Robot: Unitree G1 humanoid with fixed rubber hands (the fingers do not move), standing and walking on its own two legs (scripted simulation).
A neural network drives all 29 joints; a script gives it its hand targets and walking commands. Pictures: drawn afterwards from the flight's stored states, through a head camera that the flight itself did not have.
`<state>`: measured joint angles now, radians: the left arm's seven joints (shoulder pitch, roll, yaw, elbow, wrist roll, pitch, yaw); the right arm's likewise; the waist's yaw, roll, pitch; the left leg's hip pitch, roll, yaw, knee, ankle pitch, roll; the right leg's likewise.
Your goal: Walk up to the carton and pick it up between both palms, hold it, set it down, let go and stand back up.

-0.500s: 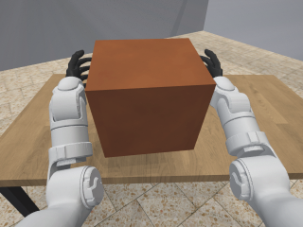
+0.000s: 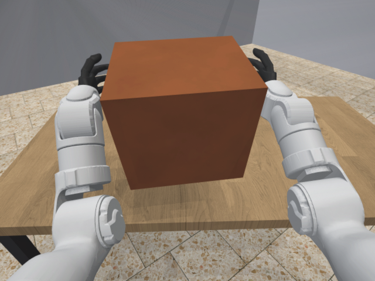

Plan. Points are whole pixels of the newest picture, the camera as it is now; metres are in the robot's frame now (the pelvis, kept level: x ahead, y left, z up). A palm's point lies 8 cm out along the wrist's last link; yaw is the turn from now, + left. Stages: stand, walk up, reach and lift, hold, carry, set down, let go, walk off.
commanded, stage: reach and lift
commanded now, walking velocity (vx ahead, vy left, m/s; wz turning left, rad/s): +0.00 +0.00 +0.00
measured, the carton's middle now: (181, 112) +0.39 +0.00 +0.23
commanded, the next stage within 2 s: hold in 0.08 s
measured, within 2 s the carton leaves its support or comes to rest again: neither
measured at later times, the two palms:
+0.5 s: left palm (85, 84) +0.36 +0.17 +0.31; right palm (270, 73) +0.36 -0.17 +0.32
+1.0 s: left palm (86, 84) +0.36 +0.17 +0.31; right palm (270, 75) +0.37 -0.17 +0.32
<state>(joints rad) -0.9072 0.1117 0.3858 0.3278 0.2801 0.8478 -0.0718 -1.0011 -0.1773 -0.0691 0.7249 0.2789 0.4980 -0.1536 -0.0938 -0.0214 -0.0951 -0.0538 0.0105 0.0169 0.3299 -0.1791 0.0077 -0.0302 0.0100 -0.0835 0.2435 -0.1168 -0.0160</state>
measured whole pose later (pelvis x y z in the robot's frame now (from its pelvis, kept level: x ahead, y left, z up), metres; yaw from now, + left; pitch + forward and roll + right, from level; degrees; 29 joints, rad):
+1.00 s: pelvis +0.00 -0.01 +0.00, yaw +0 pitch -5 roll -1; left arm -0.95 0.15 0.38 0.34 0.28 0.91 -0.11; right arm -1.07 -0.21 -0.03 0.71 0.32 0.62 -0.19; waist -0.08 -0.01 -0.13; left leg -0.06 0.02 0.01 0.32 -0.17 0.00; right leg -0.05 0.02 -0.08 0.25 -0.12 -0.03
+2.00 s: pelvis +0.00 -0.01 +0.00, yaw +0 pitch -5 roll -1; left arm -0.95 0.15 0.39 0.33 0.29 0.92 -0.12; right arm -1.07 -0.20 -0.03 0.70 0.31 0.63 -0.19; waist -0.09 -0.01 -0.13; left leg -0.06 0.02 0.02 0.32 -0.17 0.00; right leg -0.05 0.02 -0.08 0.25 -0.12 -0.03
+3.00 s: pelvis +0.00 -0.01 +0.00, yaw +0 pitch -5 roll -1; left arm -0.96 0.14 0.39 0.32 0.30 0.92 -0.12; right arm -1.06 -0.20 -0.03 0.69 0.31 0.64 -0.19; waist -0.09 -0.01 -0.13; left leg -0.06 0.02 0.02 0.32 -0.17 0.00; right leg -0.05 0.02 -0.07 0.25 -0.12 -0.03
